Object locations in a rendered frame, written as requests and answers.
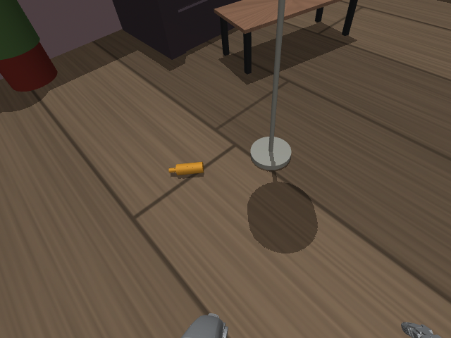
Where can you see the coffee table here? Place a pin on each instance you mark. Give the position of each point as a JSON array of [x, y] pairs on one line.
[[250, 15]]

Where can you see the bottle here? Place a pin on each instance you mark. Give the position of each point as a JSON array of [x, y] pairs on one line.
[[187, 168]]

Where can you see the potted plant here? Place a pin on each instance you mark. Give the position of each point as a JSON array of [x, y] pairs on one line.
[[24, 63]]

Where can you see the right robot hand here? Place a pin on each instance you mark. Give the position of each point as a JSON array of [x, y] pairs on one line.
[[418, 331]]

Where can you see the floor lamp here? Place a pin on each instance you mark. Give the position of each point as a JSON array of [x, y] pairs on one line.
[[272, 153]]

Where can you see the sofa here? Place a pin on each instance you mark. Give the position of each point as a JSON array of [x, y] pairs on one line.
[[171, 27]]

